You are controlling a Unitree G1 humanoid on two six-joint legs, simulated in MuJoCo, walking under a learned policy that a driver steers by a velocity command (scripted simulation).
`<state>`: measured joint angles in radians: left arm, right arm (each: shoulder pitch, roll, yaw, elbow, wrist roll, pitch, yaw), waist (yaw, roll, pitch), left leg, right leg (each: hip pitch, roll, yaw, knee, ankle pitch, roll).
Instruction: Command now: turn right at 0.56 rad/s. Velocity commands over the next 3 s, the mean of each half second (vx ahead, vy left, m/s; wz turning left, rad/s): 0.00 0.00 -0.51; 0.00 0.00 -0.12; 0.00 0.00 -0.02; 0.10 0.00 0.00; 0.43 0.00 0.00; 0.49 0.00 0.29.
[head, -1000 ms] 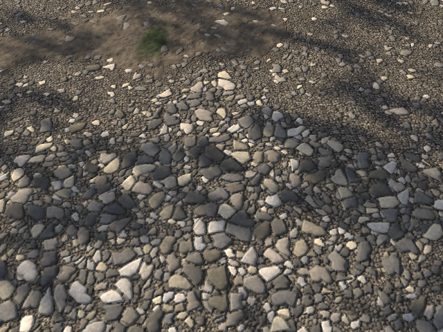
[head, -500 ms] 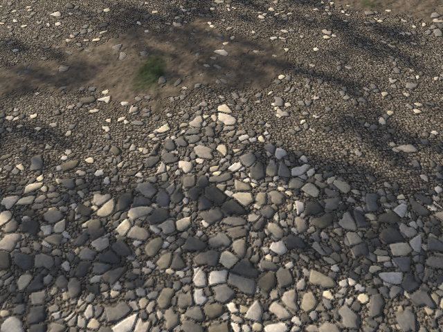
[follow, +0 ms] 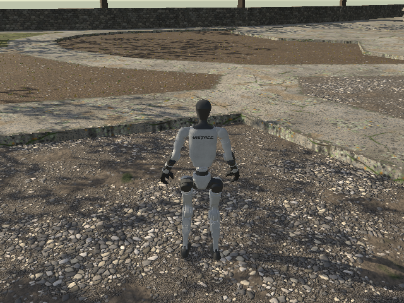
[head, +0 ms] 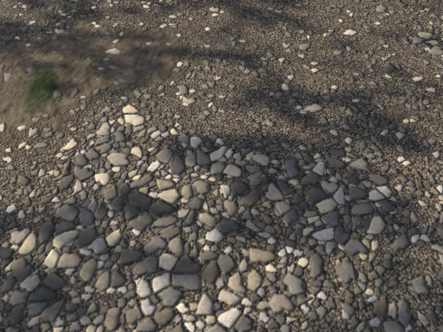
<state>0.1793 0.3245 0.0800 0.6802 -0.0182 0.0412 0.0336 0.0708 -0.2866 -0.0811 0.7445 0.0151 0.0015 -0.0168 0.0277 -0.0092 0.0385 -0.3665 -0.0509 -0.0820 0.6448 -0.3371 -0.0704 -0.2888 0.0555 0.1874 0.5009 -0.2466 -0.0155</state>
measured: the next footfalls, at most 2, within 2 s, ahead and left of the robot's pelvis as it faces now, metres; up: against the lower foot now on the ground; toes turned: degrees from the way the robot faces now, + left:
left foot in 0.04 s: +0.05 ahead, +0.13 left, +0.00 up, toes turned -7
right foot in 0.46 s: +0.00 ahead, -0.14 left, +0.00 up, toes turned -16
